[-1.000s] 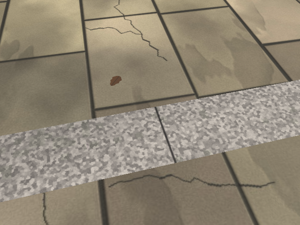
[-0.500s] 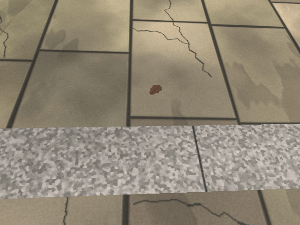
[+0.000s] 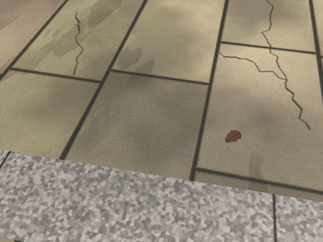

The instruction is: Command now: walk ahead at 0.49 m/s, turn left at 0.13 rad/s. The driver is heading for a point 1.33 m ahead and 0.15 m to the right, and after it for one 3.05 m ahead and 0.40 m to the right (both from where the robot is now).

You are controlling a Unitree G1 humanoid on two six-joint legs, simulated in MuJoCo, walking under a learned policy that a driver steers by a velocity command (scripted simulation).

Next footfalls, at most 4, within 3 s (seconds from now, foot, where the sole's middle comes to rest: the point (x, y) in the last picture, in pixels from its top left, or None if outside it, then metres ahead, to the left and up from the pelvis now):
0.28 left None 0.31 0.12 -0.78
0.82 right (193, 214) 0.61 -0.06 -0.78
1.38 left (156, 154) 0.92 0.10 -0.78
1.96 right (193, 115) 1.17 -0.09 -0.78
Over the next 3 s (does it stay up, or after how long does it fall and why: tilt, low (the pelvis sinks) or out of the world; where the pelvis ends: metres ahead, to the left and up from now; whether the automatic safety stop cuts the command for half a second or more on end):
stays up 1.28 -0.11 0.00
